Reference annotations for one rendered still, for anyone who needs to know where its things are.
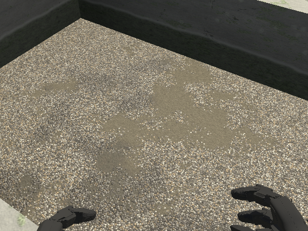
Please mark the robot right hand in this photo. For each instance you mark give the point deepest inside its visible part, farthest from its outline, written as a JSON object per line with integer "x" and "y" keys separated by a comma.
{"x": 282, "y": 216}

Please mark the robot left hand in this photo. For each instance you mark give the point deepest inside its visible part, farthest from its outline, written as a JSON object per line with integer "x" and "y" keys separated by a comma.
{"x": 66, "y": 217}

